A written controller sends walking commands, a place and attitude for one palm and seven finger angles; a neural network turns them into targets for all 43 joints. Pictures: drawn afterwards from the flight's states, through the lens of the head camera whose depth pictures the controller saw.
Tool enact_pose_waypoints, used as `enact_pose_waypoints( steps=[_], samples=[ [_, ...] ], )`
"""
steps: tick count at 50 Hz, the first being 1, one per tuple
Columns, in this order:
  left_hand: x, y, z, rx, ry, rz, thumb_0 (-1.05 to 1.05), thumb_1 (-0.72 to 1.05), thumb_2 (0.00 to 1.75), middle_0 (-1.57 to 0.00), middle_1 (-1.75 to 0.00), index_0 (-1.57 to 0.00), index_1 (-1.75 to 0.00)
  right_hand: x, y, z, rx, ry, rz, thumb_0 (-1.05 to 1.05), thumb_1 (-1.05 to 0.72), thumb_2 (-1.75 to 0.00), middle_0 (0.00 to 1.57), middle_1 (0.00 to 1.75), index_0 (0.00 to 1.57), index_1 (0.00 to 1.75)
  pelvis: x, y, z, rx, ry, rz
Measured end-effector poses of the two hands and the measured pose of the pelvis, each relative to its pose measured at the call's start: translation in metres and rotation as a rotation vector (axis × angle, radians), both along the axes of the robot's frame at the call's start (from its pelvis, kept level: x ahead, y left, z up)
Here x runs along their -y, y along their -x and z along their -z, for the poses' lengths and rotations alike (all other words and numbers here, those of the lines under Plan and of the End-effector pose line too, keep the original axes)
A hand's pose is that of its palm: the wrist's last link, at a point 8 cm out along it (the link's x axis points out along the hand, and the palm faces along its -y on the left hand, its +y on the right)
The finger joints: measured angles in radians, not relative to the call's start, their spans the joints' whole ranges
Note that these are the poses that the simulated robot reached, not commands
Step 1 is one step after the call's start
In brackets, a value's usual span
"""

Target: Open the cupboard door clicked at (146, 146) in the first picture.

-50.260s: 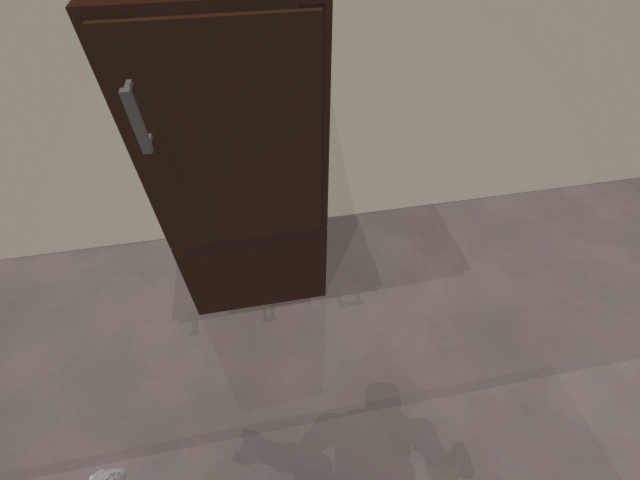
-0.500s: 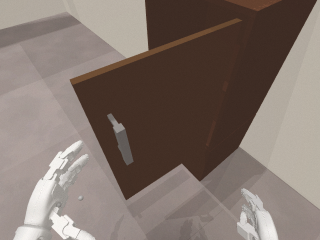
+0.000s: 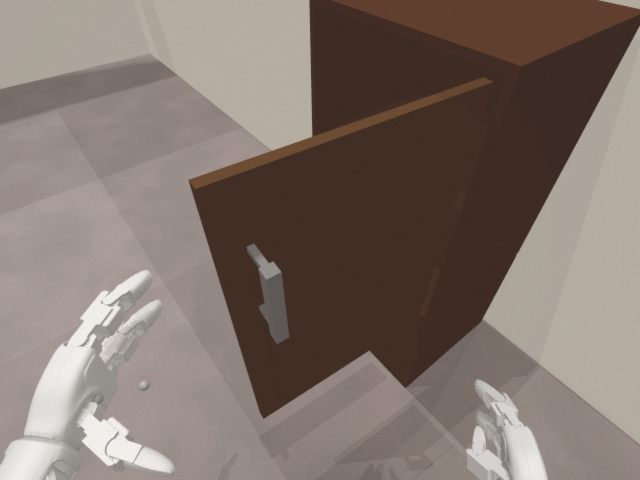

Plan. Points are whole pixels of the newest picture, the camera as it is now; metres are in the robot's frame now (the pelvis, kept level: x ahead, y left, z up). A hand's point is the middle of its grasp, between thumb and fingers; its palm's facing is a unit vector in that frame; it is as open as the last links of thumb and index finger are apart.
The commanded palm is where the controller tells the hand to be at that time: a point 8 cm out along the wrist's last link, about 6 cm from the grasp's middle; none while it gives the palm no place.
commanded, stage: draw the hand back to the body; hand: left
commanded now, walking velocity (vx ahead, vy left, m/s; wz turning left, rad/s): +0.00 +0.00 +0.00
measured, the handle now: (267, 295) +0.32 +0.11 +0.08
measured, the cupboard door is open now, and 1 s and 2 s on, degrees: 86 86 86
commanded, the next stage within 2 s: step back with the hand held close in 1.08 s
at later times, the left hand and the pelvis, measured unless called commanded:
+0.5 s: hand (88, 325) +0.21 +0.25 +0.16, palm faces +0.39 -0.83 -0.41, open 11.5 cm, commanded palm +0.16 +0.29 +0.18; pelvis +0.02 +0.01 +0.03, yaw -1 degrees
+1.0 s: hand (84, 311) +0.21 +0.25 +0.18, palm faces +0.44 -0.80 -0.40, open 7.5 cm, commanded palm +0.16 +0.29 +0.20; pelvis +0.02 -0.01 +0.03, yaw -2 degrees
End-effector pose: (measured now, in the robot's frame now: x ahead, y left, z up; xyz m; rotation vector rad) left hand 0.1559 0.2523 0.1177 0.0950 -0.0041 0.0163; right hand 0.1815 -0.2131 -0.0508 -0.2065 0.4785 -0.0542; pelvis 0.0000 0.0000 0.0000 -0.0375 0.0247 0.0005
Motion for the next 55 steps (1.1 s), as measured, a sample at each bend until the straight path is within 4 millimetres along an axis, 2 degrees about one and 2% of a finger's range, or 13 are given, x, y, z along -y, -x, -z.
enact_pose_waypoints(
  steps=[2,6,11,27,37,44,55],
  samples=[
    [-0.005,0.000,-0.005,-0.002,-0.047,-0.029,-0.01,-0.45,0.32,-0.15,-0.30,-0.16,-0.30,-0.002,-0.002,-0.003,0.005,0.007,-0.005,0.02,-0.91,-0.90,0.20,0.30,0.20,0.30,-0.001,0.000,-0.002,0.010,-0.001,0.002],
    [-0.017,0.001,-0.018,-0.006,-0.198,-0.205,-0.01,-0.36,0.36,-0.16,-0.30,-0.16,-0.30,-0.006,-0.003,-0.008,-0.018,0.025,-0.002,0.02,-0.91,-0.90,0.20,0.30,0.20,0.30,-0.003,-0.002,-0.009,0.040,-0.002,0.006],
    [-0.023,0.003,-0.027,-0.004,-0.256,-0.313,-0.01,-0.22,0.42,-0.16,-0.30,-0.17,-0.30,-0.009,-0.001,-0.007,-0.081,0.031,0.000,0.02,-0.91,-0.90,0.20,0.30,0.20,0.30,-0.006,-0.008,-0.018,0.064,-0.009,0.010],
    [-0.039,-0.018,-0.063,0.080,-0.353,-0.389,0.00,0.32,0.65,-0.18,-0.30,-0.19,-0.30,-0.007,-0.013,-0.003,-0.174,0.017,0.004,0.02,-0.91,-0.90,0.20,0.30,0.20,0.30,-0.007,-0.025,-0.030,0.097,-0.016,0.021],
    [-0.044,-0.021,-0.085,0.153,-0.386,-0.427,0.01,0.67,0.80,-0.20,-0.30,-0.20,-0.30,0.002,-0.020,-0.004,-0.175,0.011,0.009,0.02,-0.91,-0.90,0.20,0.30,0.20,0.30,-0.001,-0.026,-0.031,0.104,-0.018,0.024],
    [-0.039,-0.018,-0.082,0.142,-0.371,-0.436,0.01,0.83,0.87,-0.20,-0.30,-0.21,-0.30,0.010,-0.017,-0.003,-0.186,0.006,0.017,0.02,-0.91,-0.90,0.20,0.30,0.20,0.30,0.005,-0.024,-0.031,0.108,-0.021,0.026],
    [-0.028,-0.011,-0.082,0.144,-0.375,-0.426,0.01,0.89,0.90,-0.21,-0.30,-0.21,-0.30,0.020,-0.005,-0.001,-0.185,0.002,0.031,0.02,-0.91,-0.90,0.20,0.30,0.20,0.30,0.014,-0.018,-0.032,0.120,-0.023,0.027]
  ],
)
